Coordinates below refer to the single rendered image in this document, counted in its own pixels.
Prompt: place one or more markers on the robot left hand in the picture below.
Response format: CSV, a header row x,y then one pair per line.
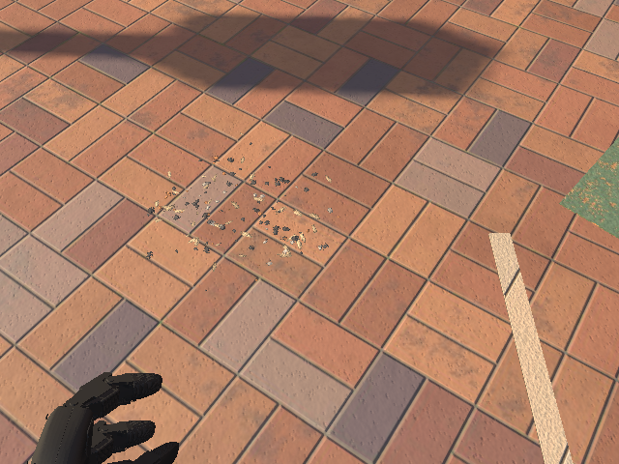
x,y
71,437

